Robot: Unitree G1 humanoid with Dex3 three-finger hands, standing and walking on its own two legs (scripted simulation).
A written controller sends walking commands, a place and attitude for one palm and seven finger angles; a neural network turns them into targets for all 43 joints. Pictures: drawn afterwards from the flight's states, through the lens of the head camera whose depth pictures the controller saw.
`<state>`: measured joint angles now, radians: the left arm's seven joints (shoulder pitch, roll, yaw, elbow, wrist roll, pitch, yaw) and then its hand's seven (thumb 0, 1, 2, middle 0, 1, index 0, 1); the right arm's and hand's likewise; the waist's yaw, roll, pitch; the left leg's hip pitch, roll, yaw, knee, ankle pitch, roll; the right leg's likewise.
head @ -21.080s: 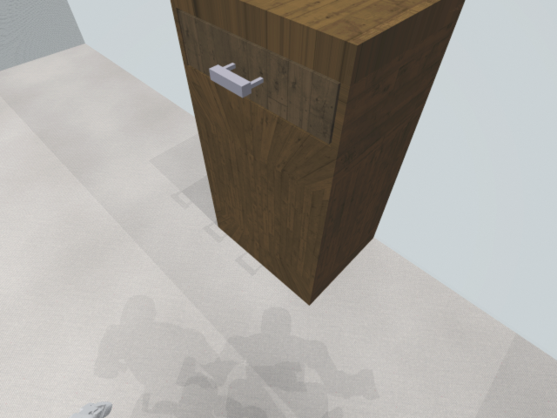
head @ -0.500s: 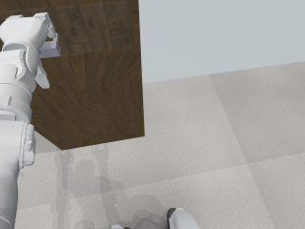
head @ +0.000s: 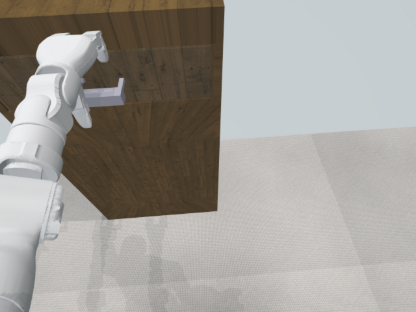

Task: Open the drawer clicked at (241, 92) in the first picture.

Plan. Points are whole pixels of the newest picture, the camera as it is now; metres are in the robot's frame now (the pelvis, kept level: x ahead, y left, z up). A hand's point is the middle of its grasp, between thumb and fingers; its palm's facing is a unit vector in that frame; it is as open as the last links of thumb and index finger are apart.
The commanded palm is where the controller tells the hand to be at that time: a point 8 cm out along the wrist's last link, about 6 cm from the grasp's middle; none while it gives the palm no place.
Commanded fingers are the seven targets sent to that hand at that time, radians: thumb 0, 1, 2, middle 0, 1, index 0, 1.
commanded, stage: lift the fingers back up to retry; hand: left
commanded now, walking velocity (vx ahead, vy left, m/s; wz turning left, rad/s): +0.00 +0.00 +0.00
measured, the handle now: (98, 90) +0.56 +0.22 +0.09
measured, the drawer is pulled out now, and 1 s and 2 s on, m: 0.00 0.00 0.00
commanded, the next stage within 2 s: re-aim the fingers above the handle in 0.08 s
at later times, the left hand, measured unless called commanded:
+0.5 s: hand (87, 83) +0.52 +0.22 +0.14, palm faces -0.04 +0.00 -1.00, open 13.6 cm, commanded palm +0.50 +0.22 +0.21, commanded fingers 0.00 -0.50 0.30 -0.30 -1.20 -0.30 -1.20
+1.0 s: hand (84, 85) +0.51 +0.22 +0.15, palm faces -0.04 +0.01 -1.00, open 13.8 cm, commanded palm +0.50 +0.22 +0.21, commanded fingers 0.00 -0.50 0.30 -0.30 -1.20 -0.30 -1.20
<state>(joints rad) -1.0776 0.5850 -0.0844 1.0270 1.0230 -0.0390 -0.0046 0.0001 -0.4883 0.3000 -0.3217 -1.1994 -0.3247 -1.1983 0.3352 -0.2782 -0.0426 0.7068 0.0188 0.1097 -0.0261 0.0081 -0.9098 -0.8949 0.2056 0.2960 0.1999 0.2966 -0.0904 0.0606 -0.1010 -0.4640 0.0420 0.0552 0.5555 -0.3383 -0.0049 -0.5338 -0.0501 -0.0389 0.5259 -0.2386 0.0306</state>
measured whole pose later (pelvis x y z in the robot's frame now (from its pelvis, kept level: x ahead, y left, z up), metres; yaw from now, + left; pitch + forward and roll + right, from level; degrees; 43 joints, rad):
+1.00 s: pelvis -0.01 +0.00 +0.00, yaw +0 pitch +14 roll +0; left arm -1.09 0.59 -0.06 1.07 1.05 -0.06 0.02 0.00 -0.49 0.30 -0.32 -1.20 -0.32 -1.20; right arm 0.34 -0.27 -0.04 0.72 0.02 0.10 -0.04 0.01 -0.91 -0.89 0.21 0.30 0.20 0.30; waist -0.10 0.05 -0.08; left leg -0.47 0.04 0.06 0.55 -0.33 0.00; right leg -0.55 -0.05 -0.03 0.53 -0.23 0.03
